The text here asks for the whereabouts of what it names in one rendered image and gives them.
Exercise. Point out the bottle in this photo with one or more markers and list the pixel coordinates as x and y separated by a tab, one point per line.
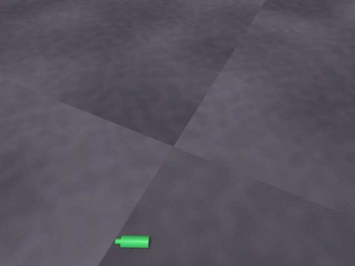
133	241

